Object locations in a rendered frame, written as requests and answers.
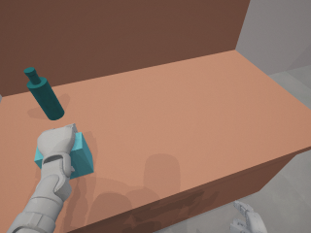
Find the robot right hand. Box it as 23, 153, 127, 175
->
230, 201, 267, 233

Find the sponge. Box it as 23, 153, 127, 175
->
34, 132, 94, 180

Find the robot left hand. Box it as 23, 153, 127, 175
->
37, 123, 78, 173

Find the table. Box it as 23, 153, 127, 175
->
0, 0, 311, 233

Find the robot left forearm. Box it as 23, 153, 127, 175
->
6, 151, 72, 233

